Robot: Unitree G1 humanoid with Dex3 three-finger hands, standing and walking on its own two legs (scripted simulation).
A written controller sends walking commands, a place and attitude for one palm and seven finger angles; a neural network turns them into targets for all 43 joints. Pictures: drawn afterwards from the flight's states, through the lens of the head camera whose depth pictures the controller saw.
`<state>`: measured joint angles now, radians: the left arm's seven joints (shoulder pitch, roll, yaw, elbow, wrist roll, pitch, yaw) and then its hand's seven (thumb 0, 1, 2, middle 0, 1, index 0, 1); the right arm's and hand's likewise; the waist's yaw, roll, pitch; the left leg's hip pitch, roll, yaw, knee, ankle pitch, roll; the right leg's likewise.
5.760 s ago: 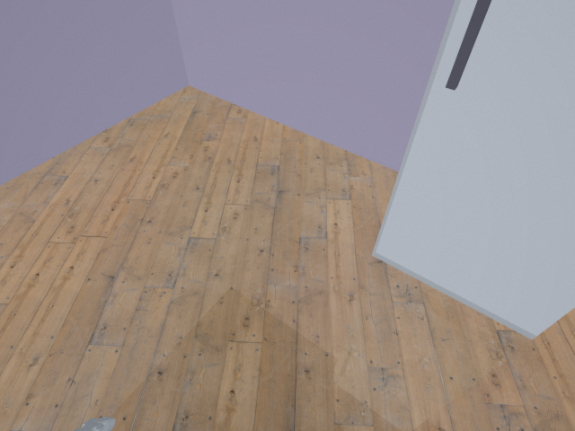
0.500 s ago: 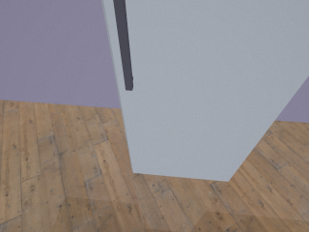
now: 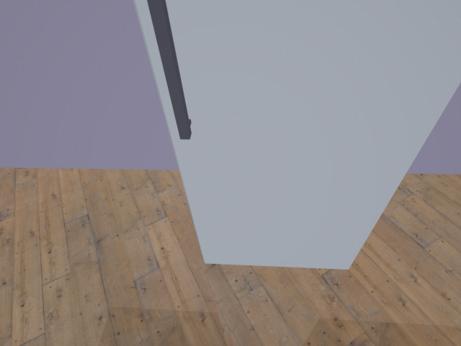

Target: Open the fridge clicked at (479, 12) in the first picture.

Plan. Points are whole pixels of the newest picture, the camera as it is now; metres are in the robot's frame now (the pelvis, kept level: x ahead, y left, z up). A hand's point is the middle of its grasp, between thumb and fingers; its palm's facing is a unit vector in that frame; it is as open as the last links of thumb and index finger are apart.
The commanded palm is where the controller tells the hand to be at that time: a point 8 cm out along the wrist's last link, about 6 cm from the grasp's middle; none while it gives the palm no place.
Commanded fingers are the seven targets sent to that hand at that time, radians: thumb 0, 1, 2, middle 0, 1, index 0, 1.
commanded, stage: come to a stop and stand still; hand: left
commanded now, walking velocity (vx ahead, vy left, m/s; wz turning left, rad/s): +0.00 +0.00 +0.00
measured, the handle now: (171, 52) +0.55 +0.13 +0.26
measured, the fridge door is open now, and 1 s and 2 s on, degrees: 0 0 0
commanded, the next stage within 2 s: look again from close up in 0.50 s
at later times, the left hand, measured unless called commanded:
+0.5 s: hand out of the picture +0.01 +0.15 -0.17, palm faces +0.02 -0.98 -0.21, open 7.3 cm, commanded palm none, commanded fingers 0.00 0.90 0.90 -0.20 -0.30 -0.20 -0.30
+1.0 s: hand out of the picture +0.02 +0.15 -0.17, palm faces +0.02 -0.98 -0.21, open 7.4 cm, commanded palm none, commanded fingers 0.00 0.90 0.90 -0.20 -0.30 -0.20 -0.30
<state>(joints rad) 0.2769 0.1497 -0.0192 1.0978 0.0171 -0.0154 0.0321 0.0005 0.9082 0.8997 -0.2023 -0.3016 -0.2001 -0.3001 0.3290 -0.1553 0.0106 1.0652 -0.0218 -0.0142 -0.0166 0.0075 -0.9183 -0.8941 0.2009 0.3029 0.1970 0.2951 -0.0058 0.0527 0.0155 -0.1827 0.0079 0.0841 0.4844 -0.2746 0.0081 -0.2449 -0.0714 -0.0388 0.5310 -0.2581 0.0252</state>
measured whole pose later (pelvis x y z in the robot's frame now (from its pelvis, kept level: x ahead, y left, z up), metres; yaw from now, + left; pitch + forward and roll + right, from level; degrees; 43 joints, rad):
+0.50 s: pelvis +0.00 -0.02 +0.00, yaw +0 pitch -2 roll +1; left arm 0.26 0.16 -0.01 1.11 0.02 -0.02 0.03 0.00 0.91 0.90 -0.20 -0.30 -0.20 -0.30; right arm 0.27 -0.17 0.00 1.11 -0.02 -0.02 -0.03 0.00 -0.91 -0.89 0.20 0.30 0.20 0.29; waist 0.01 0.01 0.04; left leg -0.15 0.05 0.07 0.43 -0.25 -0.03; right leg -0.21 -0.03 -0.06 0.48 -0.24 -0.01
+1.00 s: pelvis +0.01 -0.03 +0.00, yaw +0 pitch -1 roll +1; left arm 0.25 0.16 0.00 1.11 0.02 -0.02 0.03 0.00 0.91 0.90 -0.20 -0.30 -0.20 -0.30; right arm 0.27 -0.15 0.00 1.13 -0.02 -0.02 -0.03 0.00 -0.91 -0.89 0.20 0.30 0.20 0.30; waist 0.01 0.01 0.05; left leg -0.15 0.05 0.06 0.42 -0.25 -0.04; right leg -0.21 -0.03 -0.06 0.47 -0.24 -0.01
